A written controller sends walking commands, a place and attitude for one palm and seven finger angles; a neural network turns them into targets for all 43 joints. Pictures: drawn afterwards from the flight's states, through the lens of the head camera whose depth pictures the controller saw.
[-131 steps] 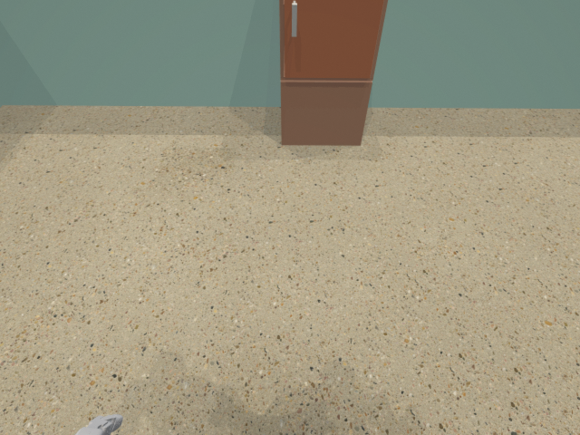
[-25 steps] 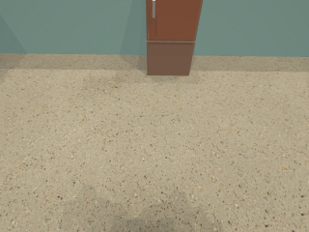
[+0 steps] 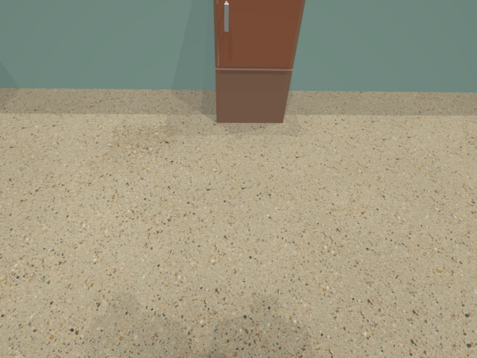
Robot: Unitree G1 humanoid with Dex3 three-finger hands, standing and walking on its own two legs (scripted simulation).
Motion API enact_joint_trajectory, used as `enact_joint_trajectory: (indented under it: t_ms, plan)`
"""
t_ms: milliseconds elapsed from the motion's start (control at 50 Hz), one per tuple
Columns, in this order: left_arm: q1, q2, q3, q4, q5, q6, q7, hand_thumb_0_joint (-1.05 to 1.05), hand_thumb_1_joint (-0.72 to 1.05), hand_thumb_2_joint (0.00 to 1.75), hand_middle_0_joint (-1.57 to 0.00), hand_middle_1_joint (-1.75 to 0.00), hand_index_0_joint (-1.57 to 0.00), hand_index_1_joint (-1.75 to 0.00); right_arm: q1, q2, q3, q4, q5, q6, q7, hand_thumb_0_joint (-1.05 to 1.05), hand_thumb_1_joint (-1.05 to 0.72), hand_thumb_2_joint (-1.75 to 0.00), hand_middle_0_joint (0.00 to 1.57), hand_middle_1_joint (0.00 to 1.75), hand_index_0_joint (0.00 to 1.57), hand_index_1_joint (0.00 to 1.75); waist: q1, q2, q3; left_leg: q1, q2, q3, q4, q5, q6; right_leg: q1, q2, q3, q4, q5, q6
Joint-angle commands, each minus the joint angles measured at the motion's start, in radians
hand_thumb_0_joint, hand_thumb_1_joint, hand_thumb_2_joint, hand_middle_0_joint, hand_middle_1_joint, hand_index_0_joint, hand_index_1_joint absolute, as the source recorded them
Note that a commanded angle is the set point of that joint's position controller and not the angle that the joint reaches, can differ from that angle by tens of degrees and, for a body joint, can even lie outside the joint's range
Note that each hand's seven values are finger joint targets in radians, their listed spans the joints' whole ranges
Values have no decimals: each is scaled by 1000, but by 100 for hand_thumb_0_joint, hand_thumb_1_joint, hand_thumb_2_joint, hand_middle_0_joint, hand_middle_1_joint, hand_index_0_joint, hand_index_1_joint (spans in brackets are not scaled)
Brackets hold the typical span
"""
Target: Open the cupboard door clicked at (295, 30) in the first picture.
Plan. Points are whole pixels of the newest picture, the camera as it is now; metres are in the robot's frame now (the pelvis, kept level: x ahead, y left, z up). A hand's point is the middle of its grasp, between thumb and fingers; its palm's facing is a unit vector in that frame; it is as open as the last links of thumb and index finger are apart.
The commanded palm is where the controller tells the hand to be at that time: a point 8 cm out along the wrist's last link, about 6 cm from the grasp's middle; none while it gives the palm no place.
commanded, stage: walk to a spot facing it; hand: left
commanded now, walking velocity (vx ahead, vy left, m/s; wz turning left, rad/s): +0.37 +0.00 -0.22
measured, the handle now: (226, 16) +1.62 +0.17 -0.06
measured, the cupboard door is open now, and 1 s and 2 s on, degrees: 0 0 0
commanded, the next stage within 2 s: turn to face it in 1.60 s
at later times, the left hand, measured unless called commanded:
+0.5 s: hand (174, 272) +0.34 +0.17 -0.19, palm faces -0.13 -0.98 -0.17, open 7.4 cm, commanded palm none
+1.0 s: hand (170, 234) +0.43 +0.20 -0.18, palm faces -0.12 -0.99 -0.11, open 7.4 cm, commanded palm none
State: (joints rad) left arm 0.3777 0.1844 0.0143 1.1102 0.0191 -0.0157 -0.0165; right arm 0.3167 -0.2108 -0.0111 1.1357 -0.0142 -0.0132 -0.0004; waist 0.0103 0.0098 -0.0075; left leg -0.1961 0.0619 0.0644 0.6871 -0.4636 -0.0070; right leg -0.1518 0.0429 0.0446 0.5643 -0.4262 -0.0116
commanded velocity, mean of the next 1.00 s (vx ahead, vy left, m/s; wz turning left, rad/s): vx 0.37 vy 0.00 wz -0.18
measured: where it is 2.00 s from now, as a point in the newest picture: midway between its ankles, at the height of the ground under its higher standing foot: (268, 230)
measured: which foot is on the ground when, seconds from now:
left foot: down 0.00-0.48, up 0.50-0.92, down 0.94-1.00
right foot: down 0.00-0.08, up 0.10-0.44, down 0.46-0.94, up 0.96-1.00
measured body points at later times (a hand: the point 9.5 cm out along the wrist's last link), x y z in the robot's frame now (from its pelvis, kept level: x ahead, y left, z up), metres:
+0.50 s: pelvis +0.22 +0.01 -0.02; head +0.26 +0.01 +0.43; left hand +0.34 +0.23 -0.17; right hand +0.06 -0.16 -0.16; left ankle +0.00 +0.11 -0.66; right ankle +0.31 -0.05 -0.73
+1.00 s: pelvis +0.47 +0.04 +0.00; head +0.50 +0.06 +0.45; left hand +0.44 +0.26 -0.17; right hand +0.52 -0.20 -0.14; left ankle +0.56 +0.12 -0.72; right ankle +0.32 -0.05 -0.68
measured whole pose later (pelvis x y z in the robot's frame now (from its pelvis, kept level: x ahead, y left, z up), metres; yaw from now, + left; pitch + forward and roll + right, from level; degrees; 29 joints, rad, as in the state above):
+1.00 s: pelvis +0.47 +0.04 +0.00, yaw -14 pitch -1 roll -1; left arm 0.40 0.14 0.04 1.14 0.01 -0.04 0.00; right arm 0.13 -0.13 -0.04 1.01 -0.03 -0.08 0.01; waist 0.05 -0.04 0.07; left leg -0.38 0.10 0.18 0.65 -0.23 0.04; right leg -0.19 -0.01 -0.05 0.90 -0.50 -0.03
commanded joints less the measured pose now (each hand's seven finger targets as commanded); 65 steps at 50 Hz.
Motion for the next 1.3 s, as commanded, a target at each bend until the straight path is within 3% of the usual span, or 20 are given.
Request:
enact_joint_trajectory:
  t_ms: [0,40,60,80,100,160,280,360,420,440,460,540,600,820,880,900,940,1020,1100,1280]
  plan:
    - [129,211,62,-5,10,-33,38,0,90,90,-20,-30,-20,-30,-135,-82,-23,-127,7,-62,-10,0,-90,-90,20,30,20,30,41,-159,94,-306,13,37,8,-71,9,202,-308,350,-150,632,-227]
    - [-3,162,53,-38,-3,-30,34,0,90,90,-20,-30,-20,-30,135,-92,-32,-37,4,-75,-16,0,-90,-90,20,30,20,30,-118,-12,3,221,31,-23,-316,185,57,-135,-151,133,181,688,-121]
    - [-68,79,40,-87,-13,-36,22,0,90,90,-20,-30,-20,-30,357,-210,-68,44,-10,-81,-26,0,-90,-90,20,30,20,30,-178,318,-27,480,298,-345,-363,461,114,-474,7,-53,511,185,-36]
    - [-126,82,35,-113,-8,-45,32,0,90,90,-20,-30,-20,-30,427,-183,-55,73,-9,-68,-39,0,-90,-90,20,30,20,30,-176,256,5,503,393,-415,-374,729,126,-598,-2,-17,636,-101,-31]
    - [-150,96,45,-98,0,-36,36,0,90,90,-20,-30,-20,-30,390,-123,-36,71,-10,-64,-42,0,-90,-90,20,30,20,30,-152,163,99,417,384,-337,-354,859,100,-614,-57,15,687,-50,-34]
    - [-124,39,43,-82,7,-17,7,0,90,90,-20,-30,-20,-30,249,-55,-23,17,-9,-79,-44,0,-90,-90,20,30,20,30,-67,26,187,271,292,-111,-394,787,85,-602,-101,-46,723,57,-27]
    - [-208,-18,27,-142,4,9,-18,0,90,90,-20,-30,-20,-30,226,-7,-3,19,-5,-88,-50,0,-90,-90,20,30,20,30,-4,153,268,132,133,140,-494,886,16,-502,-67,-214,392,251,-31]
    - [-95,30,34,-113,4,-6,-3,0,90,90,-20,-30,-20,-30,218,-94,-32,30,6,-80,-52,0,-90,-90,20,30,20,30,57,131,115,248,180,162,-272,1379,54,-204,37,-288,160,261,-87]
    - [194,121,72,-30,20,-24,8,0,90,90,-20,-30,-20,-30,129,-100,-44,3,14,-79,-42,0,-90,-90,20,30,20,30,199,89,-20,47,147,163,216,1038,45,213,-34,-174,-3,360,-148]
    - [232,200,88,-23,19,-32,16,0,90,90,-20,-30,-20,-30,178,-13,-32,-9,27,-80,-29,0,-90,-90,20,30,20,30,183,-125,-91,-197,24,131,573,234,27,362,-292,197,-68,377,-260]
    - [205,240,94,-35,-3,-31,23,0,90,90,-20,-30,-20,-30,192,4,-35,-40,29,-79,-31,0,-90,-90,20,30,20,30,129,-178,-153,-314,-57,20,832,-76,41,347,-455,541,-220,382,-340]
    - [-54,105,52,-92,-7,-50,34,0,90,90,-20,-30,-20,-30,79,12,-35,-62,-4,-45,-17,0,-90,-90,20,30,20,30,3,23,115,-316,105,-85,725,142,34,-147,-372,268,-351,140,-200]
    - [-72,92,43,-86,4,-63,32,0,90,90,-20,-30,-20,-30,134,52,-35,-51,-10,-14,-9,0,-90,-90,20,30,20,30,-56,12,108,-273,114,-49,574,176,6,-258,-290,88,-373,192,-173]
    - [83,100,51,-26,5,-72,27,0,90,90,-20,-30,-20,-30,-210,28,-35,-178,-8,-50,26,0,-90,-90,20,30,20,30,43,-84,87,-330,64,69,-7,268,-16,71,-260,19,-283,543,-151]
    - [58,107,57,-24,1,-67,31,0,90,90,-20,-30,-20,-30,-73,-13,-51,-136,-11,-65,12,0,-90,-90,20,30,20,30,-35,-62,16,-83,15,105,-163,292,5,72,-233,-21,-81,690,-118]
    - [52,95,55,-29,-6,-66,29,0,90,90,-20,-30,-20,-30,70,-64,-64,-94,-16,-71,3,0,-90,-90,20,30,20,30,-93,4,-69,169,50,58,-206,355,31,-46,-188,-58,107,644,-82]
    - [46,32,41,-76,-11,-74,19,0,90,90,-20,-30,-20,-30,283,-220,-97,-42,-19,-65,-11,0,-90,-90,20,30,20,30,-143,298,-209,481,463,-447,-348,481,209,-431,-19,-113,658,-141,-21]
    - [-77,19,57,-73,8,-40,7,0,90,90,-20,-30,-20,-30,65,-45,-52,-81,-14,-72,-19,0,-90,-90,20,30,20,30,-55,69,100,63,350,-189,-465,315,129,-465,-162,-33,737,81,-14]
    - [-9,-28,58,-68,16,7,2,0,90,90,-20,-30,-20,-30,27,-17,-53,-95,-11,-86,-24,0,-90,-90,20,30,20,30,8,69,92,-25,283,7,-519,283,107,-435,-174,-52,669,207,12]
    - [-255,4,58,-173,15,18,-19,0,90,90,-20,-30,-20,-30,137,-53,-59,-55,-11,-79,-22,0,-90,-90,20,30,20,30,-40,91,163,171,285,134,-519,453,118,-551,-189,-133,299,292,30]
